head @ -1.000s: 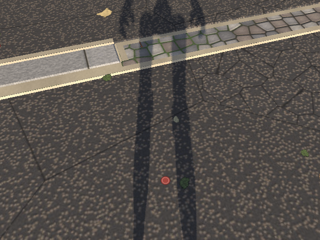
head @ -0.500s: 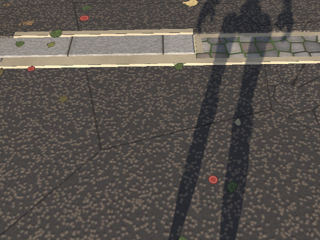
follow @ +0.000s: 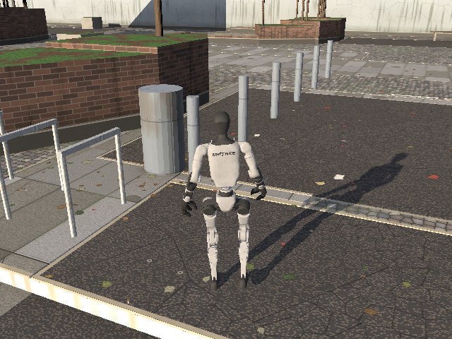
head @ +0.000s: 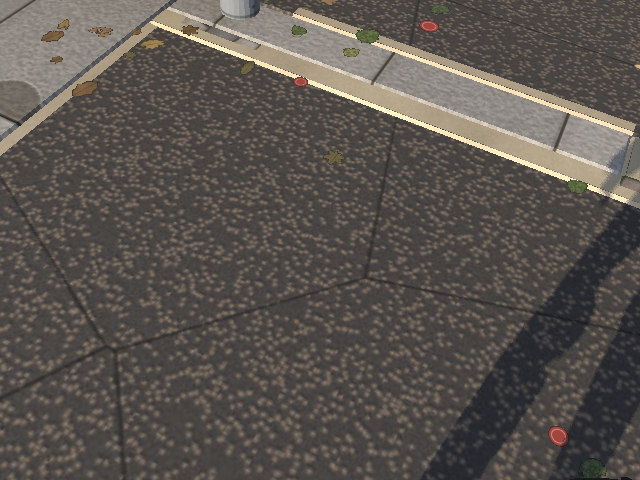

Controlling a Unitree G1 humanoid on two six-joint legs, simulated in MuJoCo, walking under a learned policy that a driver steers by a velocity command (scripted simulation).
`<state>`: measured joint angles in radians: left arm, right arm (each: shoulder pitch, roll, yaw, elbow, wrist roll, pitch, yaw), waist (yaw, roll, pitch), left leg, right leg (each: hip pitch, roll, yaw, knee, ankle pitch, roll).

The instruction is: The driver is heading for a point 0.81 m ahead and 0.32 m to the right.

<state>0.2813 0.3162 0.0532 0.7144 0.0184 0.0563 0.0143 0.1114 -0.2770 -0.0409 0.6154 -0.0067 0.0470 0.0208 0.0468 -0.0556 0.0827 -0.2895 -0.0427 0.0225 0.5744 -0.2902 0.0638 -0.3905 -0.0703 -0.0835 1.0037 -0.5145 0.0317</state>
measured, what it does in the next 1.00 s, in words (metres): walks ahead, turning right: right foot, then left foot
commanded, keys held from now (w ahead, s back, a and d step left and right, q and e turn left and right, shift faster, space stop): shift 0.04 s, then e+shift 0.32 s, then w+e+shift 0.42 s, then w+shift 0.22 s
